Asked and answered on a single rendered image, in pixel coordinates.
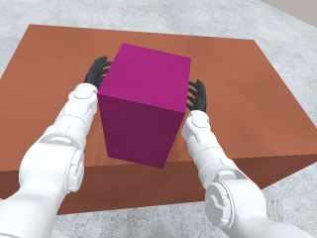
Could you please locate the robot right upper arm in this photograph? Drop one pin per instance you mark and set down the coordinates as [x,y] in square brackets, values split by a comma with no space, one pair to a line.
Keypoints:
[238,207]

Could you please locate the carton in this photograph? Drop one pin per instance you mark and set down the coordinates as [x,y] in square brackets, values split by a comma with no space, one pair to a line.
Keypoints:
[142,102]

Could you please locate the right robot forearm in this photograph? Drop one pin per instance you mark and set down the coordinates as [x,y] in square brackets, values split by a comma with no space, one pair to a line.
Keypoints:
[207,154]

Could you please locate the pedestal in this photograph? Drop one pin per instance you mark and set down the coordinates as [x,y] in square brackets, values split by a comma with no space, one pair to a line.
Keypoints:
[255,118]

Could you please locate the left robot forearm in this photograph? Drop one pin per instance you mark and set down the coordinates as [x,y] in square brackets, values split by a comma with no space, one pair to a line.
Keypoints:
[73,122]

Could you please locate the right robot hand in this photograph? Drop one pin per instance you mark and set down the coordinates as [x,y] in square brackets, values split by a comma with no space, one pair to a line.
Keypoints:
[199,102]

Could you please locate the left robot hand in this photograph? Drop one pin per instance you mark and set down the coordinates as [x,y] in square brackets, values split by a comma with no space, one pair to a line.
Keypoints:
[93,76]

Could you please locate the robot left upper arm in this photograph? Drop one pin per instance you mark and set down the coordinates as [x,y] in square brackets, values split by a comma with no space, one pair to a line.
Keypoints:
[49,173]

